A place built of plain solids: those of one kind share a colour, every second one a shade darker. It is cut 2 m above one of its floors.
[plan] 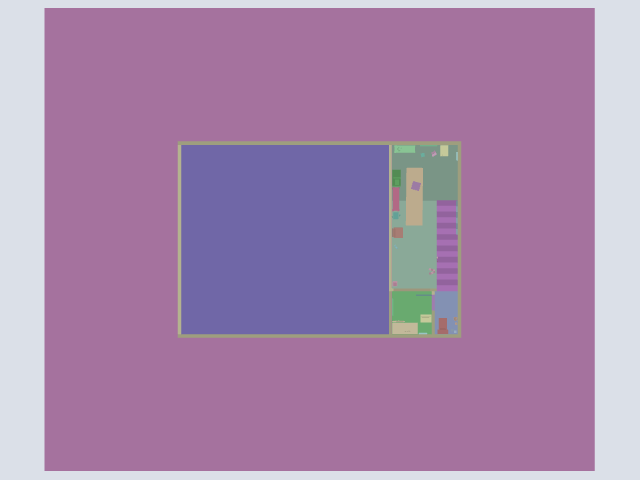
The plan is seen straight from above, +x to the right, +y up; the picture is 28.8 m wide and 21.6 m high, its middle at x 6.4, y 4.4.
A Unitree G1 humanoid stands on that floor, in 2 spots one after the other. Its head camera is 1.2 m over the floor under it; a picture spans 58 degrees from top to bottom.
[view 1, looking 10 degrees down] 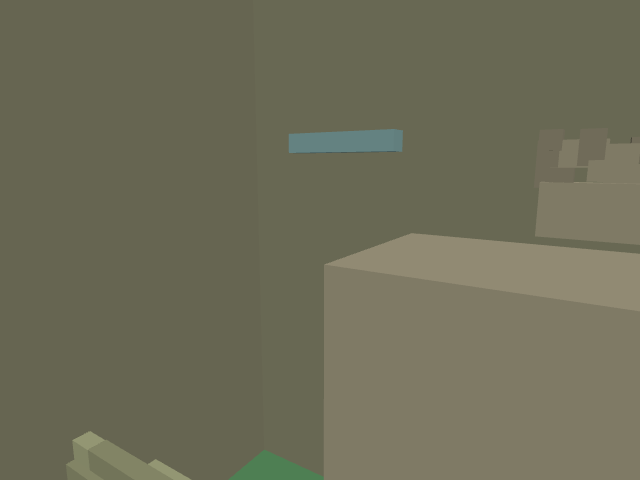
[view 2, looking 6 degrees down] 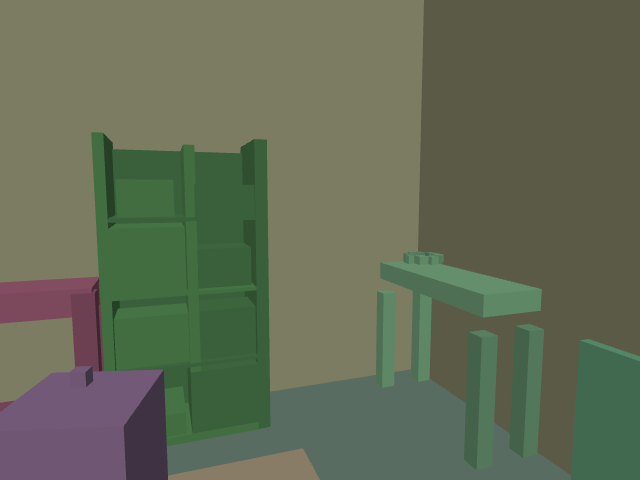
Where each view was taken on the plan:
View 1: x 10.32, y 1.43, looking -57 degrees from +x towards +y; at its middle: wall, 1.53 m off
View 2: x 12.12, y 7.07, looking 160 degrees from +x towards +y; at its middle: wall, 2.67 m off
